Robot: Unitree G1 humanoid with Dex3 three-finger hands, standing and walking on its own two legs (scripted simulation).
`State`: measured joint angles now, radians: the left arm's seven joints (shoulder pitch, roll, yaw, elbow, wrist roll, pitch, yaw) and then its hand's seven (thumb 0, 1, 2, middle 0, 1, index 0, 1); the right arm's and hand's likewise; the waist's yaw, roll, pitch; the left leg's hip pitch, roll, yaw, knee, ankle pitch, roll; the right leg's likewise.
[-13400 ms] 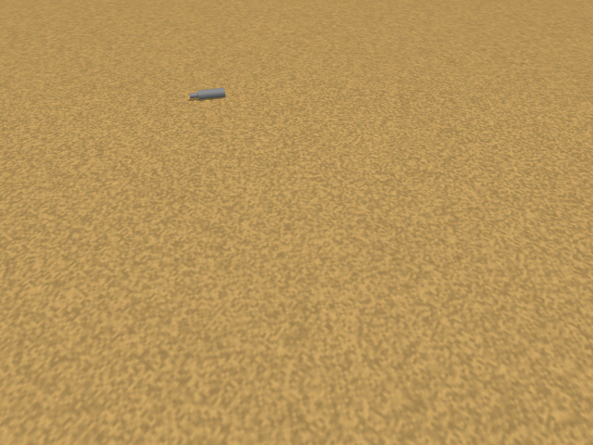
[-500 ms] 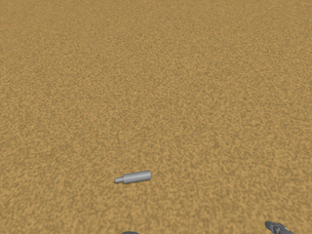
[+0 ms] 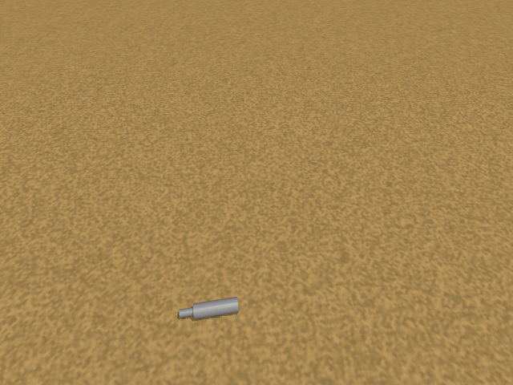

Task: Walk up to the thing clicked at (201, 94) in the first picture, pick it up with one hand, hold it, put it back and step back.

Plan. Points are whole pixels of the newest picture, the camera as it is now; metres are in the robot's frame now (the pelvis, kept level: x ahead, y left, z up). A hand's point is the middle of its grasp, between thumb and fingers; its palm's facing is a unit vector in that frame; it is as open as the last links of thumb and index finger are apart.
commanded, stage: stand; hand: left
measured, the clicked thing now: (209, 308) +0.53 +0.20 -0.75
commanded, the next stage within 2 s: none
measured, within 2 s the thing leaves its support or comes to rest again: neither
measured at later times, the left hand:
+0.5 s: hand out of the picture +0.09 +0.25 -0.15, palm faces -0.03 -0.94 -0.34, open 7.4 cm
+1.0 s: hand out of the picture +0.09 +0.26 -0.15, palm faces -0.02 -0.94 -0.34, open 7.4 cm
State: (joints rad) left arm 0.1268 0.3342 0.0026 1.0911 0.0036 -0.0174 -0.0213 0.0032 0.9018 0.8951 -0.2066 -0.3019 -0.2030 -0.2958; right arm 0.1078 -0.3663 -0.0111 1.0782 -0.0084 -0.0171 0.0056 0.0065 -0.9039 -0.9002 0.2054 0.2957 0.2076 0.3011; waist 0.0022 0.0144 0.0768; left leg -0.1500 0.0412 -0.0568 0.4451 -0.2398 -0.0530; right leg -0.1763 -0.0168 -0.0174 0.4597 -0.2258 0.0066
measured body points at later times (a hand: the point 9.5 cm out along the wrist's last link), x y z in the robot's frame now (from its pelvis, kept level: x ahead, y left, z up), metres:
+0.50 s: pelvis +0.00 +0.00 +0.01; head +0.02 +0.00 +0.46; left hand +0.09 +0.30 -0.12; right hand +0.07 -0.31 -0.13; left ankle +0.00 +0.16 -0.74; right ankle +0.02 -0.12 -0.74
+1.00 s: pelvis +0.01 +0.01 +0.01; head +0.02 +0.01 +0.46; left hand +0.09 +0.31 -0.12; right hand +0.10 -0.30 -0.12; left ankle +0.00 +0.16 -0.74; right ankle +0.02 -0.12 -0.74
